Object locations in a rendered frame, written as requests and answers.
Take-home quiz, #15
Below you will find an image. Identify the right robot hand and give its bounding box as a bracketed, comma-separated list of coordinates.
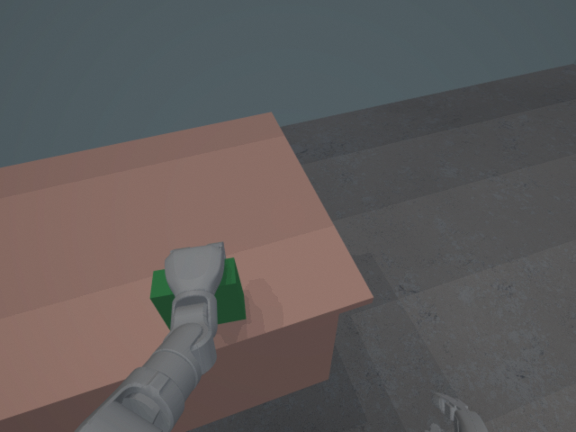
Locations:
[425, 392, 489, 432]

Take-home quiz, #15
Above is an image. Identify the table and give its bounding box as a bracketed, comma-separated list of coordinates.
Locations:
[0, 112, 374, 432]

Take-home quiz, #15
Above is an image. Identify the robot left upper arm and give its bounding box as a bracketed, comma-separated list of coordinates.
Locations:
[85, 401, 163, 432]

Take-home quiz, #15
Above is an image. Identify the left robot hand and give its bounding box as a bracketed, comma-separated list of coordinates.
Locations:
[165, 241, 226, 297]

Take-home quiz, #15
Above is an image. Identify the robot left forearm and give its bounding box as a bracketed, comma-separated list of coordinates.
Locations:
[74, 290, 218, 432]

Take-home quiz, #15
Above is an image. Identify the sponge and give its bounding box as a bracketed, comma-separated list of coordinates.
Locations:
[150, 257, 246, 330]

